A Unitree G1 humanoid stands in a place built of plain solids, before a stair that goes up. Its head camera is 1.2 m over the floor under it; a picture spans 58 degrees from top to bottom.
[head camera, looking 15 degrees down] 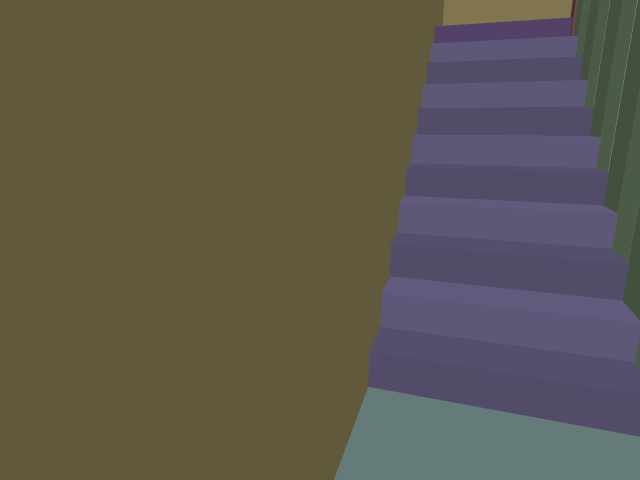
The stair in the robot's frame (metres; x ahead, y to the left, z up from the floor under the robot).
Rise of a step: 0.19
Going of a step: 0.26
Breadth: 1.13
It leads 18 degrees to the right of straight ahead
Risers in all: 11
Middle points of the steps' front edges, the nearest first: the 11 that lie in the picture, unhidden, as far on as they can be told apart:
1.62 -0.77 0.19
1.87 -0.85 0.38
2.12 -0.93 0.56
2.38 -1.01 0.75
2.63 -1.09 0.94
2.88 -1.17 1.12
3.13 -1.25 1.31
3.38 -1.34 1.50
3.63 -1.42 1.69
3.89 -1.50 1.87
4.14 -1.58 2.06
